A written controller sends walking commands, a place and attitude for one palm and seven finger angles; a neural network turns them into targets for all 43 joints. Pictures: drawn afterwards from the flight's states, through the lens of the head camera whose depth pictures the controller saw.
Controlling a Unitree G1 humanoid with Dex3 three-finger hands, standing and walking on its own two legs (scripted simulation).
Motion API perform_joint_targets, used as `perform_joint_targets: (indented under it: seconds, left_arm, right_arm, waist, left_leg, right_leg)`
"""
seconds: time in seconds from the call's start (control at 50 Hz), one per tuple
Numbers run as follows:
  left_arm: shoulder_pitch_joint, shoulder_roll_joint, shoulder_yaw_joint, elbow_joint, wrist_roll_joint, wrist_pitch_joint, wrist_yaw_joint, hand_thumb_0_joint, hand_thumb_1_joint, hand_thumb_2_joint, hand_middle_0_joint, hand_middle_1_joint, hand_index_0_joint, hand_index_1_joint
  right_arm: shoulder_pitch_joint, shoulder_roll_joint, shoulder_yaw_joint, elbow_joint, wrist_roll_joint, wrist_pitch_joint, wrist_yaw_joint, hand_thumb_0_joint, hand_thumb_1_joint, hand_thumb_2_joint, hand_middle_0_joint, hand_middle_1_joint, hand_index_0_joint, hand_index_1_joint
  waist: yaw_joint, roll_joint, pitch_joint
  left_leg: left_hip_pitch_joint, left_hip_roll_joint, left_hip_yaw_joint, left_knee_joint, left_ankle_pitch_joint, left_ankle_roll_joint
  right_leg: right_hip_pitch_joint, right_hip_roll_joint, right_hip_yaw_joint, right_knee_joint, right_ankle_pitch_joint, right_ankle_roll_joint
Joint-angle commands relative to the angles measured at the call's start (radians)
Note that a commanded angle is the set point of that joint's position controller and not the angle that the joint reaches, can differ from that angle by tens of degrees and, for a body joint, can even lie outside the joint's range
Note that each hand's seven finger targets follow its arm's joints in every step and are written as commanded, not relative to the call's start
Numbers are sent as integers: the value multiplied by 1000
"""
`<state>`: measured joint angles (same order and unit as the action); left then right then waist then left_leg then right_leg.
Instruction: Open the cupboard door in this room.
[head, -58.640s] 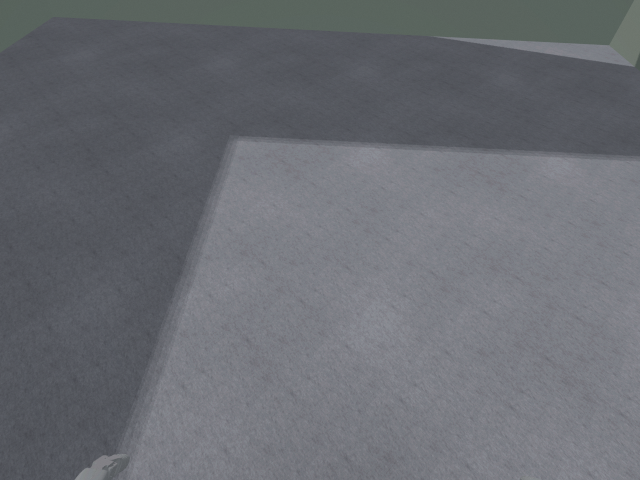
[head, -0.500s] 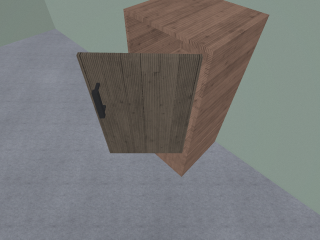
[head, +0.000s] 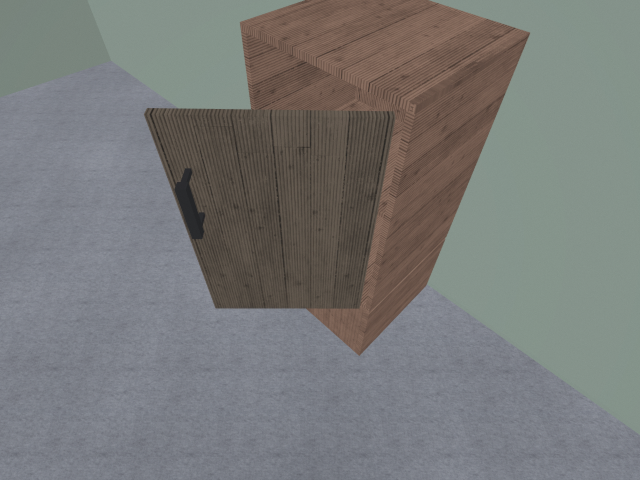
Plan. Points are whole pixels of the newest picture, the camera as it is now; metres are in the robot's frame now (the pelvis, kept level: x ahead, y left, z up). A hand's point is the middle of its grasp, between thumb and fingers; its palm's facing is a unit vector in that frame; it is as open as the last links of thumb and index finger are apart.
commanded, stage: look again from close up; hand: left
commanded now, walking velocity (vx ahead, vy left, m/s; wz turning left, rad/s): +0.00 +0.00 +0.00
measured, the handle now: (192, 204) +0.56 +0.27 -0.03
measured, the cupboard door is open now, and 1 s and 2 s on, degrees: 45 45 45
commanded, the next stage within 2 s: come to a stop and stand still in 0.20 s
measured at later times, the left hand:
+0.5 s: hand out of the picture +0.01 +0.19 -0.18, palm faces +0.00 -0.97 -0.23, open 7.4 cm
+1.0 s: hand out of the picture -0.06 +0.21 -0.18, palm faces +0.03 -0.98 -0.20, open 7.4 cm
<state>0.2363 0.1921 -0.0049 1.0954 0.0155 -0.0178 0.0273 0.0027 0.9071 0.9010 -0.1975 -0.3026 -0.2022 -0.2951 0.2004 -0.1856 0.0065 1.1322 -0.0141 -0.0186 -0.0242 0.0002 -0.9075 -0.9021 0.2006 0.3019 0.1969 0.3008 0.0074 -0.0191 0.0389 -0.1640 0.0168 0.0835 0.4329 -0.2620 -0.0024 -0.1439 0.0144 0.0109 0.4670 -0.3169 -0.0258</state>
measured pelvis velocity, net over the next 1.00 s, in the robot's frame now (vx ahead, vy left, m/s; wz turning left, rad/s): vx -0.05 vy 0.03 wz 0.02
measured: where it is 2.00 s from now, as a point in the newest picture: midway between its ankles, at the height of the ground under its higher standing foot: outside the picture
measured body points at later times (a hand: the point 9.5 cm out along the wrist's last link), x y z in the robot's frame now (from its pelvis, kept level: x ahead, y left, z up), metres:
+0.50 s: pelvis -0.01 +0.01 +0.00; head +0.00 +0.00 +0.45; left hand +0.01 +0.24 -0.16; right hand +0.04 -0.24 -0.15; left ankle -0.02 +0.12 -0.74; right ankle -0.04 -0.10 -0.74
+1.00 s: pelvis -0.05 +0.03 +0.00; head -0.05 +0.03 +0.45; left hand -0.06 +0.26 -0.16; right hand -0.04 -0.21 -0.15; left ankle -0.02 +0.12 -0.74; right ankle -0.04 -0.10 -0.74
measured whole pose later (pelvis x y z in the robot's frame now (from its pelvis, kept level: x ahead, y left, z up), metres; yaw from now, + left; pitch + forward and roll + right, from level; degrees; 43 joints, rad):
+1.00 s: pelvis -0.05 +0.03 +0.00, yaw +1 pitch -2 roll +0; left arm 0.33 0.19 -0.01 1.07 0.02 0.00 0.03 0.00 0.91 0.90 -0.20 -0.30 -0.20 -0.29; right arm 0.30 -0.17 0.00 1.08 -0.02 -0.01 -0.01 0.00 -0.91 -0.90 0.20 0.30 0.20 0.30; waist 0.01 -0.02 0.02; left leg -0.24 -0.02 0.06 0.46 -0.20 0.04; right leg -0.20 -0.02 0.00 0.48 -0.25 0.01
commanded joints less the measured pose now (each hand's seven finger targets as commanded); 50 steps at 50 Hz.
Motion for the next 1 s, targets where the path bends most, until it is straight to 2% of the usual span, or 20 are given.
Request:
perform_joint_targets:
  seconds: [0.0, 0.1, 0.18, 0.26, 0.3, 0.32, 0.34, 0.36, 0.38, 0.4, 0.42, 0.44, 0.46, 0.5, 0.54, 0.6, 0.64, 0.72, 0.8, 0.98]
  left_arm:
    - [42, 131, 26, -29, -2, -14, 8, 0, 900, 900, -200, -300, -200, -300]
    - [40, 136, 27, -31, -2, -15, 7, 0, 900, 900, -200, -300, -200, -300]
    - [39, 143, 28, -33, -3, -18, 7, 0, 900, 900, -200, -300, -200, -300]
    - [35, 147, 29, -32, -1, -19, 8, 0, 900, 900, -200, -300, -200, -300]
    - [38, 147, 28, -31, -3, -19, 7, 0, 900, 900, -200, -300, -200, -300]
    - [150, 101, 23, 0, 4, -32, 53, 0, 900, 900, -200, -300, -200, -300]
    - [137, 155, 28, -21, 6, -47, 52, 0, 900, 900, -200, -300, -200, -300]
    - [124, 168, 29, -45, 2, -49, 46, 0, 900, 900, -200, -300, -200, -300]
    - [108, 149, 22, -58, -5, -48, 42, 0, 900, 900, -200, -300, -200, -300]
    - [105, 128, 17, -66, -7, -42, 40, 0, 900, 900, -200, -300, -200, -300]
    - [95, 117, 17, -76, -7, -37, 39, 0, 900, 900, -200, -300, -200, -300]
    - [86, 110, 16, -85, -3, -30, 37, 0, 900, 900, -200, -300, -200, -300]
    - [84, 104, 15, -89, -5, -25, 36, 0, 900, 900, -200, -300, -200, -300]
    - [75, 104, 13, -87, -4, -14, 28, 0, 900, 900, -200, -300, -200, -300]
    - [79, 97, 11, -87, 0, -8, 23, 0, 900, 900, -200, -300, -200, -300]
    - [77, 93, 9, -91, 0, 0, 15, 0, 900, 900, -200, -300, -200, -300]
    - [84, 95, 10, -95, 4, 2, 14, 0, 900, 900, -200, -300, -200, -300]
    - [100, 90, 13, -95, 3, 3, 8, 0, 900, 900, -200, -300, -200, -300]
    - [108, 87, 13, -87, 2, 1, 6, 0, 900, 900, -200, -300, -200, -300]
    - [129, 79, 7, -54, 0, -4, 6, 0, 900, 900, -200, -300, -200, -300]
  right_arm:
    - [28, -122, -24, -32, 1, -14, -10, 0, -900, -900, 200, 300, 200, 300]
    - [27, -126, -24, -32, 1, -14, -10, 0, -900, -900, 200, 300, 200, 300]
    - [24, -132, -24, -32, 1, -16, -10, 0, -900, -900, 200, 300, 200, 300]
    - [25, -135, -24, -32, 2, -15, -11, 0, -900, -900, 200, 300, 200, 300]
    - [20, -136, -23, -31, 1, -14, -11, 0, -900, -900, 200, 300, 200, 300]
    - [-36, -122, -29, -103, 13, -13, -2, 0, -900, -900, 200, 300, 200, 300]
    - [-29, -91, -16, -140, 11, -4, 4, 0, -900, -900, 200, 300, 200, 300]
    - [45, -59, -18, -126, 8, -7, 2, 0, -900, -900, 200, 300, 200, 300]
    - [76, -73, -26, -127, 4, -9, -1, 0, -900, -900, 200, 300, 200, 300]
    - [82, -74, -27, -128, 5, -6, -1, 0, -900, -900, 200, 300, 200, 300]
    - [87, -86, -30, -129, 7, -6, -2, 0, -900, -900, 200, 300, 200, 300]
    - [93, -96, -32, -131, 2, -9, -2, 0, -900, -900, 200, 300, 200, 300]
    - [85, -105, -31, -132, 0, -6, -4, 0, -900, -900, 200, 300, 200, 300]
    - [63, -106, -29, -140, -1, -3, -4, 0, -900, -900, 200, 300, 200, 300]
    - [58, -102, -27, -142, -2, -3, -1, 0, -900, -900, 200, 300, 200, 300]
    - [59, -113, -29, -146, -4, -1, 3, 0, -900, -900, 200, 300, 200, 300]
    - [66, -114, -32, -148, -5, -2, 4, 0, -900, -900, 200, 300, 200, 300]
    - [76, -128, -36, -147, -5, -7, 4, 0, -900, -900, 200, 300, 200, 300]
    - [87, -129, -34, -135, -4, -12, 4, 0, -900, -900, 200, 300, 200, 300]
    - [112, -107, -27, -91, 2, -12, 3, 0, -900, -900, 200, 300, 200, 300]
  waist:
    - [-4, 13, -17]
    - [-4, 11, -16]
    - [-4, 12, -39]
    - [-4, -2, -31]
    - [-4, 3, -28]
    - [23, 16, 17]
    - [-13, -4, 3]
    - [-27, -37, -90]
    - [-40, -70, -132]
    - [-36, -85, -160]
    - [-37, -72, -165]
    - [-34, -14, -138]
    - [-28, 6, -99]
    - [-19, 57, -20]
    - [-11, 52, 33]
    - [-13, 33, 89]
    - [-8, 52, 97]
    - [-5, 41, 44]
    - [-3, 37, 21]
    - [-7, 24, 35]
  left_leg:
    - [47, 102, -92, -55, 221, 34]
    - [45, 102, -92, -62, 209, 30]
    - [59, 104, -89, -54, 245, 29]
    - [54, 104, -91, -55, 253, 28]
    - [55, 104, -90, -61, 227, 26]
    - [-38, 104, -26, 174, 221, -2]
    - [-103, 53, -32, 163, 83, -7]
    - [-104, 28, -33, 120, -4, 11]
    - [-81, 26, -43, 88, 27, 19]
    - [-39, 38, -53, 69, 97, 20]
    - [-5, 59, -72, 56, 177, 24]
    - [20, 79, -80, 61, 286, 27]
    - [18, 93, -92, 59, 323, 28]
    - [-11, 99, -114, 18, 268, 33]
    - [-50, 100, -130, -16, 182, 40]
    - [-106, 90, -153, -81, -36, 43]
    - [-138, 93, -171, -112, -111, 48]
    - [-135, 100, -188, -141, -158, 55]
    - [-134, 102, -196, -149, -150, 59]
    - [-117, 91, -176, -131, -98, 52]
  right_leg:
    - [-47, -119, 95, -80, 326, -19]
    - [-46, -119, 99, -89, 324, -19]
    - [-30, -121, 96, -84, 370, -19]
    - [-23, -123, 94, -86, 393, -18]
    - [-29, -122, 98, -94, 370, -19]
    - [-46, -194, 157, -101, 741, 48]
    - [34, -235, 171, -61, 1014, 29]
    - [121, -237, 168, 2, 1144, 13]
    - [138, -216, 124, 33, 1119, -26]
    - [129, -191, 101, 34, 990, -33]
    - [93, -166, 90, 28, 817, -30]
    - [44, -139, 78, 27, 681, -29]
    - [1, -125, 71, 12, 544, -27]
    - [-63, -108, 76, -20, 314, -25]
    - [-89, -95, 74, -47, 178, -21]
    - [-134, -83, 77, -69, 13, -18]
    - [-127, -76, 67, -62, 6, -17]
    - [-100, -76, 53, -46, 18, -12]
    - [-82, -81, 48, -45, 38, -11]
    - [-95, -97, 63, -78, 52, -10]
